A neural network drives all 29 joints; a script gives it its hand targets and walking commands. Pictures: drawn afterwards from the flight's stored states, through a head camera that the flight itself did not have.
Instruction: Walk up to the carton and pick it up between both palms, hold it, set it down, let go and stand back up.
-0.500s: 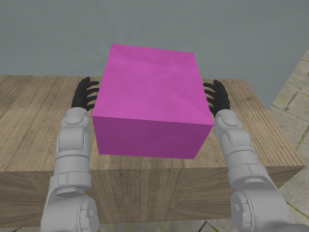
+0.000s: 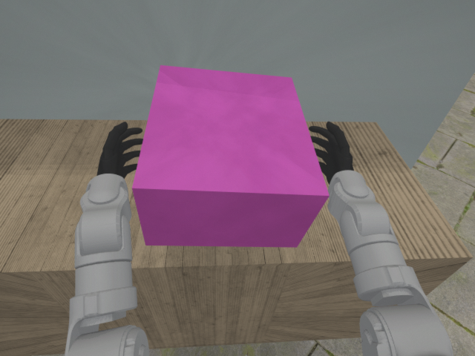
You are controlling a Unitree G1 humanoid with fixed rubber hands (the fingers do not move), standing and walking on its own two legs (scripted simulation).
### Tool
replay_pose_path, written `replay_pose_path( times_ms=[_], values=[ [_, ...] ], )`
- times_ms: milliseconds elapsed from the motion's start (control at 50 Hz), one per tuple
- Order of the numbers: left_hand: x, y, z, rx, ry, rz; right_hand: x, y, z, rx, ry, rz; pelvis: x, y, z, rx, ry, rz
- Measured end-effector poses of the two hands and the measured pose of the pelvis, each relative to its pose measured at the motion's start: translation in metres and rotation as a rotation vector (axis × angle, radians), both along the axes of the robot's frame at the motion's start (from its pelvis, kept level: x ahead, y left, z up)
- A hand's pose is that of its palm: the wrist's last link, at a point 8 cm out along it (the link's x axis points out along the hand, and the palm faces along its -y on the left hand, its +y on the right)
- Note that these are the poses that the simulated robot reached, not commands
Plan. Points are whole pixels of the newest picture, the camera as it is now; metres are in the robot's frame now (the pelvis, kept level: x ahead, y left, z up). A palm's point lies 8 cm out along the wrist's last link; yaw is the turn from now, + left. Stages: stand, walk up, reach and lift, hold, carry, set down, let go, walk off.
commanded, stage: hold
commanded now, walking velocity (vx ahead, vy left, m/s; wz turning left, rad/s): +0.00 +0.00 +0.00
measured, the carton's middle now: (226, 152) +0.45 +0.00 +0.12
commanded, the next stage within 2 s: none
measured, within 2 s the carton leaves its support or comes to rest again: neither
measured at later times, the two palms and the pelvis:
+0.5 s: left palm (102, 171) +0.34 +0.19 +0.18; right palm (338, 163) +0.35 -0.17 +0.17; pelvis -0.02 +0.00 +0.00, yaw +0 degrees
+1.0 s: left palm (103, 168) +0.35 +0.19 +0.18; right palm (338, 160) +0.35 -0.17 +0.18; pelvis -0.01 +0.00 +0.00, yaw +0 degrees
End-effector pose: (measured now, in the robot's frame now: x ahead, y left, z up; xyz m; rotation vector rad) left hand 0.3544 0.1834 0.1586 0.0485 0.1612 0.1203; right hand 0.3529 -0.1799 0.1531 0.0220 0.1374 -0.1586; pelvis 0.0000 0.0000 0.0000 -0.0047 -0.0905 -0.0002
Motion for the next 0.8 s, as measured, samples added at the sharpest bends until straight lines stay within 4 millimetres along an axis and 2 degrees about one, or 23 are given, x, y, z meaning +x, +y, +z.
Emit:
replay_pose_path(
  times_ms=[360,580,800],
  values=[
    [-0.014,0.005,0.014,-0.003,-0.005,0.018,-0.007,0.005,0.015,0.003,-0.007,0.016,-0.011,-0.004,0.000,0.001,-0.009,0.003],
    [-0.013,0.010,0.021,-0.011,0.003,0.019,-0.006,0.010,0.024,0.005,0.000,0.015,-0.017,-0.001,0.000,0.000,-0.003,0.002],
    [-0.009,0.012,0.021,-0.006,0.009,0.018,-0.002,0.012,0.025,0.011,0.004,0.015,-0.014,0.003,0.000,-0.001,0.003,-0.002]
  ],
)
